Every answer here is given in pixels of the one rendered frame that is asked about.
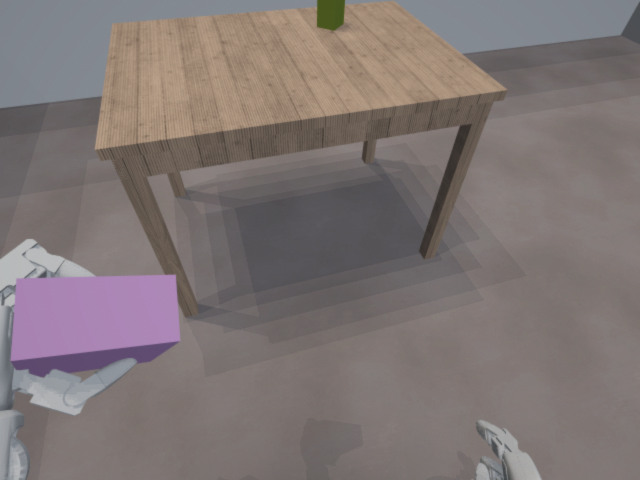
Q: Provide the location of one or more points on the table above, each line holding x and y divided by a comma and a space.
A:
195, 92

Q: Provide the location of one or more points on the left robot hand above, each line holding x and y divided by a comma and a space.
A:
58, 391

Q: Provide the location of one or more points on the left robot forearm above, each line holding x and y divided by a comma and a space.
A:
14, 456

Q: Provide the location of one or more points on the right robot hand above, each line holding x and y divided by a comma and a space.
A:
516, 465

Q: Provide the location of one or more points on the sponge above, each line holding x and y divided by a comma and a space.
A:
76, 324

